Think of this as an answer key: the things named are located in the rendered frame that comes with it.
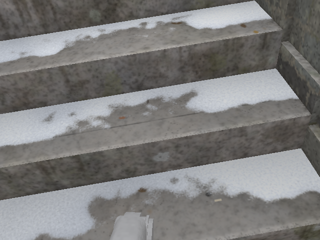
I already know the left robot thigh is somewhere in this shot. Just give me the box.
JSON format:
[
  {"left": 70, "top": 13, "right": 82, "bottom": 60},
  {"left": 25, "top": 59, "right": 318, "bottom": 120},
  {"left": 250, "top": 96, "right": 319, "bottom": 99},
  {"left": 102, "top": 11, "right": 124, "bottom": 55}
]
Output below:
[{"left": 110, "top": 212, "right": 154, "bottom": 240}]

